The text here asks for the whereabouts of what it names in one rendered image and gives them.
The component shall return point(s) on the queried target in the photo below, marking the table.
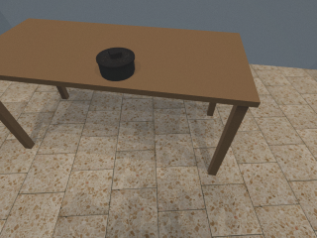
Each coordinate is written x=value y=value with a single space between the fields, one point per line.
x=194 y=65

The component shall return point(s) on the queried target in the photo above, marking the pot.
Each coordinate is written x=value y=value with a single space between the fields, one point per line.
x=117 y=74

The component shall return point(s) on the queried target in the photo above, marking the lid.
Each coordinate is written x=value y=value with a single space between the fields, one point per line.
x=115 y=58

